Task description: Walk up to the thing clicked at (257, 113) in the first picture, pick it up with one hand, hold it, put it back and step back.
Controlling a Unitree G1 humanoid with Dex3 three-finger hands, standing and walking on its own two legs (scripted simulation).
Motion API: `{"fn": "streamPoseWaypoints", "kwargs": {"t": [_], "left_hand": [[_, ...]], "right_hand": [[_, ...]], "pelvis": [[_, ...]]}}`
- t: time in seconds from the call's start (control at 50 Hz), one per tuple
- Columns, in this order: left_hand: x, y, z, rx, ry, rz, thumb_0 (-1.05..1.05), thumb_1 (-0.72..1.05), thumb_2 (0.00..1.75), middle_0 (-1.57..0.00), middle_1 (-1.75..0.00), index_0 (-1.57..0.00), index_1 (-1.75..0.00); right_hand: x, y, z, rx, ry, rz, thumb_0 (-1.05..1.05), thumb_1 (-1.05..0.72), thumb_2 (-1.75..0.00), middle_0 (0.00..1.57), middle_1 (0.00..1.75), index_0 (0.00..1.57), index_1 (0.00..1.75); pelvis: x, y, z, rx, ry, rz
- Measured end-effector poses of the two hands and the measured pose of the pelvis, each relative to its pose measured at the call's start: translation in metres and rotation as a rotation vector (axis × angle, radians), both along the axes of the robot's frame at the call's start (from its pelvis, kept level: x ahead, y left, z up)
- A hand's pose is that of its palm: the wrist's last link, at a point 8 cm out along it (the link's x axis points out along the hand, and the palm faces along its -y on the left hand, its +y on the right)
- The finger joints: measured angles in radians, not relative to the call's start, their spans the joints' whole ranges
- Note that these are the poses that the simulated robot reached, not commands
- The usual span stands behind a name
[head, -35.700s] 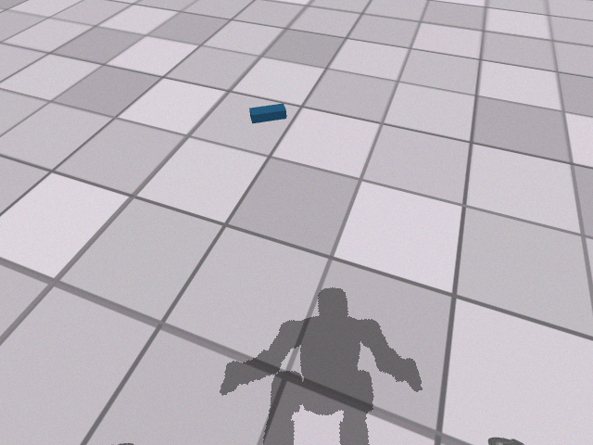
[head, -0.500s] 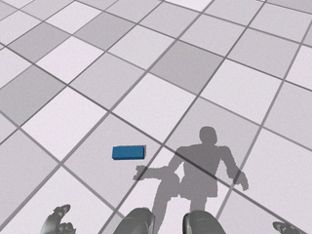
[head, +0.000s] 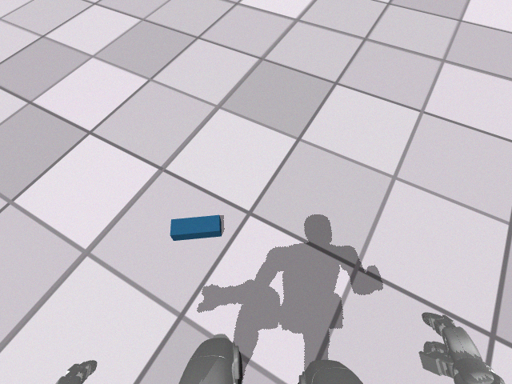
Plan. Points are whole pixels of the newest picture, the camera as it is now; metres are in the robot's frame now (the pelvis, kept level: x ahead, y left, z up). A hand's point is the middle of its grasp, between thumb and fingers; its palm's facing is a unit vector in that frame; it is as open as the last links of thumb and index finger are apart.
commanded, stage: step back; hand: left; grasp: from above
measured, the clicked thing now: (196, 227) +0.67 +0.30 -0.72
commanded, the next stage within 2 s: stand in 1.90 s
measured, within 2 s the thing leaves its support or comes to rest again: neither
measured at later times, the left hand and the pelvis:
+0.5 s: hand out of the picture -0.05 +0.30 -0.13, palm faces +0.05 -0.92 -0.40, open 7.4 cm; pelvis -0.16 +0.02 +0.01, yaw +3 degrees
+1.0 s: hand out of the picture -0.25 +0.27 -0.12, palm faces +0.07 -0.90 -0.43, open 7.4 cm; pelvis -0.32 -0.01 +0.01, yaw +4 degrees
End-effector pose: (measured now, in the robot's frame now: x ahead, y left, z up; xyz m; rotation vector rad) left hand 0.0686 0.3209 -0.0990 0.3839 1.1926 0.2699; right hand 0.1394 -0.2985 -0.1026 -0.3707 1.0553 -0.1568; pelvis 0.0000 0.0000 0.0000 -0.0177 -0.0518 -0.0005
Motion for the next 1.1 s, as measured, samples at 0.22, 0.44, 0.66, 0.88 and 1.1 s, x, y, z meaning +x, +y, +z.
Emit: {"fn": "streamPoseWaypoints", "kwargs": {"t": [0.22, 0.44, 0.66, 0.88, 1.1], "left_hand": [[-0.053, -0.010, 0.022, 0.014, -0.062, -0.011, 0.01, 0.90, 0.90, -0.21, -0.30, -0.21, -0.30], [-0.101, 0.018, 0.003, -0.017, -0.123, 0.007, 0.00, 0.90, 0.90, -0.21, -0.30, -0.20, -0.30], [-0.210, 0.001, -0.002, -0.022, 0.007, -0.024, 0.01, 0.90, 0.90, -0.21, -0.30, -0.20, -0.30], [-0.311, -0.022, 0.020, 0.007, 0.021, 0.008, 0.01, 0.90, 0.90, -0.21, -0.30, -0.21, -0.30], [-0.359, 0.002, 0.008, -0.025, -0.064, 0.070, 0.00, 0.90, 0.90, -0.21, -0.30, -0.20, -0.30]], "right_hand": [[-0.115, -0.016, -0.005, -0.015, 0.145, -0.054, 0.01, -0.91, -0.90, 0.20, 0.30, 0.20, 0.30], [-0.207, 0.006, 0.008, -0.056, 0.182, -0.019, 0.01, -0.91, -0.90, 0.20, 0.30, 0.20, 0.30], [-0.241, -0.004, 0.010, -0.037, 0.033, -0.010, 0.01, -0.90, -0.90, 0.21, 0.30, 0.20, 0.30], [-0.330, -0.024, -0.001, -0.002, 0.089, -0.039, 0.01, -0.91, -0.90, 0.20, 0.30, 0.20, 0.30], [-0.406, -0.008, 0.002, -0.030, 0.177, 0.001, 0.01, -0.91, -0.90, 0.20, 0.30, 0.20, 0.30]], "pelvis": [[-0.065, 0.000, 0.011, 0.033, 0.012, 0.035], [-0.146, 0.017, 0.006, 0.017, -0.007, 0.073], [-0.223, 0.002, 0.005, 0.013, 0.016, -0.015], [-0.294, -0.014, 0.014, 0.047, 0.015, 0.007], [-0.339, 0.000, 0.009, 0.046, -0.001, 0.087]]}}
